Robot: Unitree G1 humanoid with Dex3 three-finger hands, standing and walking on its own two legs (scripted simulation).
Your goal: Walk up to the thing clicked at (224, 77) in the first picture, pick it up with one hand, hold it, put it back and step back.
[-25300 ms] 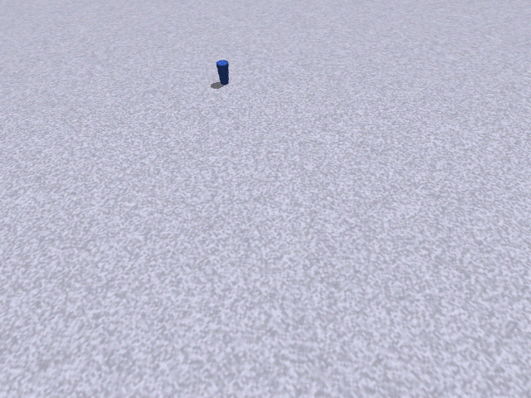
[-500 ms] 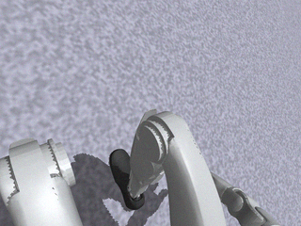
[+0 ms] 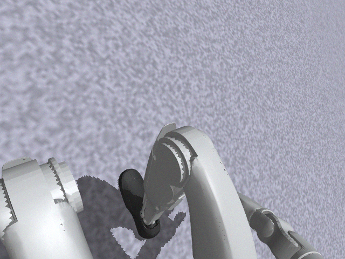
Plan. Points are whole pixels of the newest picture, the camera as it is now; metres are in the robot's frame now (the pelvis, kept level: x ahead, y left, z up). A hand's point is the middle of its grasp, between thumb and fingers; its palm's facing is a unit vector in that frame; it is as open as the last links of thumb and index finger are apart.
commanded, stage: open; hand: left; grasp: from the side
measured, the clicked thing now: out of the picture +0.45 +0.31 -0.19
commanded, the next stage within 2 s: withdraw in 0.24 s
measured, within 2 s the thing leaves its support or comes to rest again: rests again in 0.20 s
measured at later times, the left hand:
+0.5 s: hand out of the picture +0.45 +0.32 -0.17, palm faces +0.50 -0.86 +0.02, open 14.7 cm
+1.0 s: hand out of the picture +0.37 +0.37 -0.09, palm faces +0.32 -0.93 -0.18, open 16.8 cm
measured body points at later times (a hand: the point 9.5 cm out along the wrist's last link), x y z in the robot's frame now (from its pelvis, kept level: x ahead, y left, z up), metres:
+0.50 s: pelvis +0.00 +0.00 +0.00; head +0.24 +0.19 +0.32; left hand +0.41 +0.37 -0.17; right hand +0.16 -0.25 -0.03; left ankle +0.08 +0.11 -0.26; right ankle +0.15 -0.10 -0.25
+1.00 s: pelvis +0.00 +0.00 +0.04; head +0.19 +0.17 +0.41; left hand +0.35 +0.42 -0.08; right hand +0.20 -0.23 -0.03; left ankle +0.08 +0.11 -0.26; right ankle +0.15 -0.10 -0.25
